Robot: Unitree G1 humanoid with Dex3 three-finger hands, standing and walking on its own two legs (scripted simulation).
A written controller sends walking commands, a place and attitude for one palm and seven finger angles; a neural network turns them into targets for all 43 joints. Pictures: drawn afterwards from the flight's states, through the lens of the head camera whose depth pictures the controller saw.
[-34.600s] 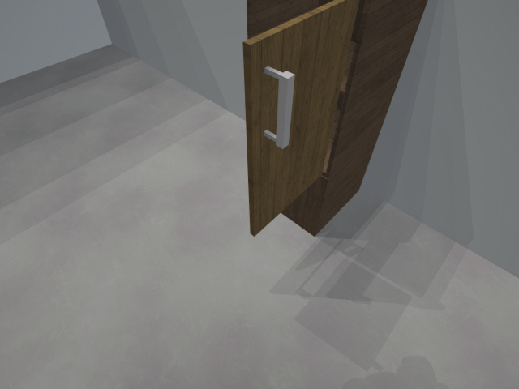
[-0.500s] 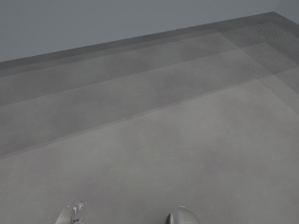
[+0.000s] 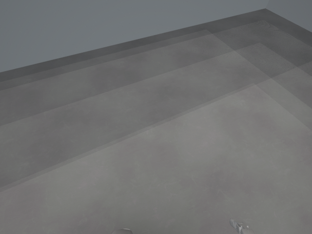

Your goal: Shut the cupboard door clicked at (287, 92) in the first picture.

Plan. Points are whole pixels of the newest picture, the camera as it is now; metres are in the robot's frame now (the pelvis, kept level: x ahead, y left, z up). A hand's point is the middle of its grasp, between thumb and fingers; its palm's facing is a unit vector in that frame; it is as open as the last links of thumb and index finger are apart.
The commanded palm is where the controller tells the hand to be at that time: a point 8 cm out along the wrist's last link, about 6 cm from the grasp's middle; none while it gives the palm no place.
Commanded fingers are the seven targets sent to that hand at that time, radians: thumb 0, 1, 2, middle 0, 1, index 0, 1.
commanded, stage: turn to face it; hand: left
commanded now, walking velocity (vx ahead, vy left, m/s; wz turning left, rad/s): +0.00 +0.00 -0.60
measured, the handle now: out of the picture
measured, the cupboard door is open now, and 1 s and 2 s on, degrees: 56 56 56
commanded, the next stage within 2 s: none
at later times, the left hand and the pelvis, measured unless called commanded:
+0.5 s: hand (109, 201) +0.22 +0.17 -0.15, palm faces -0.31 -0.91 -0.28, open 7.4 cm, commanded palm none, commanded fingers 0.00 0.90 0.90 -0.20 -0.30 -0.20 -0.30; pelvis +0.03 +0.00 -0.01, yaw -19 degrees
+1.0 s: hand (119, 193) +0.25 +0.14 -0.17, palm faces -0.54 -0.82 -0.20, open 7.4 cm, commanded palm none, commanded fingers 0.00 0.90 0.90 -0.20 -0.30 -0.20 -0.30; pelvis +0.06 +0.02 +0.00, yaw -36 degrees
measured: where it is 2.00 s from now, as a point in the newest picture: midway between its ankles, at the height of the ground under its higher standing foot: outside the picture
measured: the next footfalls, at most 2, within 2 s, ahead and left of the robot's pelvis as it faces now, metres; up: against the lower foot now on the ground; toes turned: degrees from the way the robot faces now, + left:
left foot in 0.02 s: +0.08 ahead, +0.13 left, +0.00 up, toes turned +2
right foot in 0.48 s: +0.04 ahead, -0.13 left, +0.00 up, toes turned -24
